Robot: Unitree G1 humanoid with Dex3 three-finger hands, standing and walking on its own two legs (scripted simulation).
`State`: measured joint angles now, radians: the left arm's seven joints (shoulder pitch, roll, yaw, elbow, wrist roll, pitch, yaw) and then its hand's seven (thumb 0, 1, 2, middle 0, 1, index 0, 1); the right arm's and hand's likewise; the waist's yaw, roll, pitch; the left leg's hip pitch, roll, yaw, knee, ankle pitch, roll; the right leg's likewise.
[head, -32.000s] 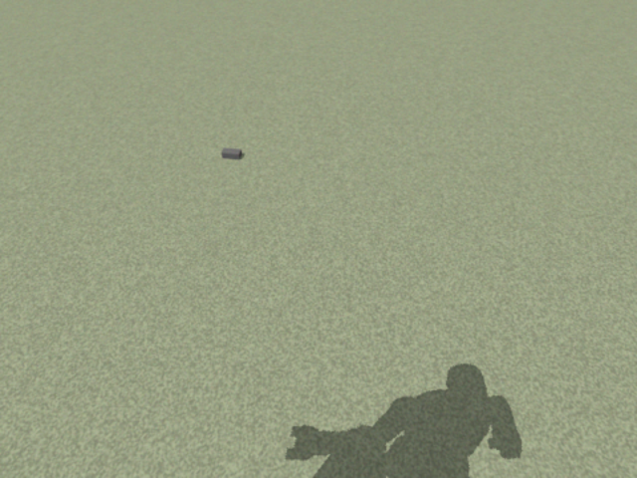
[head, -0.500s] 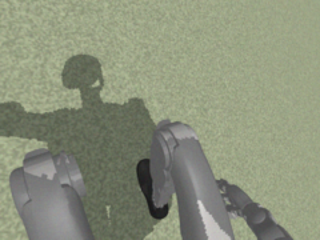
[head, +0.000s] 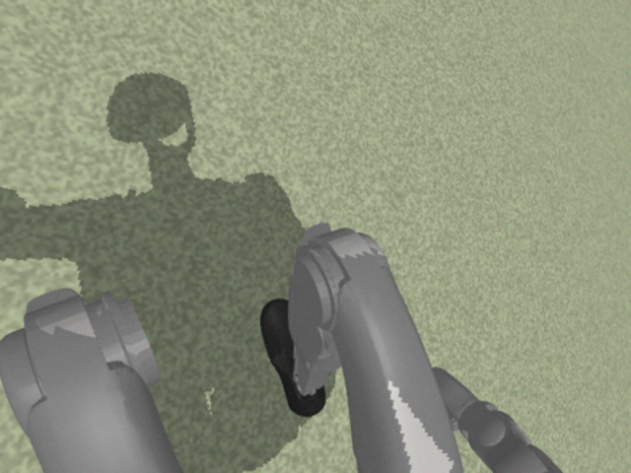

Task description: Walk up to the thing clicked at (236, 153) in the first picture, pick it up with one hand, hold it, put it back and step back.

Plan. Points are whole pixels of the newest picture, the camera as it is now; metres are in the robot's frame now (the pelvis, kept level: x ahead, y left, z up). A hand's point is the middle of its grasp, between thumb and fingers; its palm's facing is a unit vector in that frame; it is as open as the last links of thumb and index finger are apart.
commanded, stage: rest palm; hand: left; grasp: from above
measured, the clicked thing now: out of the picture +0.41 +0.45 -0.28
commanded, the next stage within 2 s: close in 1.68 s
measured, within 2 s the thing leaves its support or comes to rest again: neither
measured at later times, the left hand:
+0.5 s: hand out of the picture +0.40 +0.42 -0.24, palm faces -0.43 -0.20 -0.88, open 14.0 cm
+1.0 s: hand out of the picture +0.40 +0.41 -0.24, palm faces -0.44 -0.20 -0.88, open 13.8 cm
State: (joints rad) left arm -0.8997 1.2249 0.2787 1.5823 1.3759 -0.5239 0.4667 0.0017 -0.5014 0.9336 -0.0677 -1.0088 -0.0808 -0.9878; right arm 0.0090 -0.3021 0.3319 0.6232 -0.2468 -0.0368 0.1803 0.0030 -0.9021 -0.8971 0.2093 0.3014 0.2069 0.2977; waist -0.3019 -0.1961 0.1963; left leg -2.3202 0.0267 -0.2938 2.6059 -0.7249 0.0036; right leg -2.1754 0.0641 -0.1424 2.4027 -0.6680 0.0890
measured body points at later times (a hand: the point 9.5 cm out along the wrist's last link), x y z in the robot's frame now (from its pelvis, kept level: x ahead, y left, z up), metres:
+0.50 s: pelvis +0.00 +0.01 +0.00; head +0.25 +0.18 +0.33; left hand +0.42 +0.42 -0.19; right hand +0.11 -0.24 -0.06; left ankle +0.06 +0.12 -0.26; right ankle +0.12 -0.13 -0.26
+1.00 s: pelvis +0.00 +0.00 -0.01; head +0.26 +0.16 +0.32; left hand +0.42 +0.42 -0.19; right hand +0.09 -0.25 -0.06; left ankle +0.06 +0.12 -0.26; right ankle +0.12 -0.13 -0.26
